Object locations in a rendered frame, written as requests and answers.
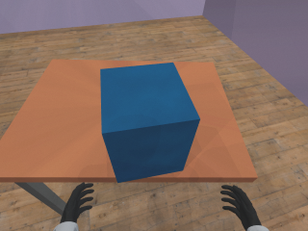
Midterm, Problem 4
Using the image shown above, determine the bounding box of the robot left hand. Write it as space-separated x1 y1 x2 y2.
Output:
60 182 94 223

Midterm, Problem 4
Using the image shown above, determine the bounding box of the left robot forearm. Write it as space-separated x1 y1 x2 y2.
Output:
53 221 79 231

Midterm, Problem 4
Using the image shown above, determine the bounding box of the carton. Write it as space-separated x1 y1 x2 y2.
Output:
100 63 200 183

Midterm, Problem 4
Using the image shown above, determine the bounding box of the table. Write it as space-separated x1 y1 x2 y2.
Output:
0 59 258 216

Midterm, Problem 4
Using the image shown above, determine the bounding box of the robot right hand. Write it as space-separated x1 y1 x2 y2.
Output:
220 185 262 231

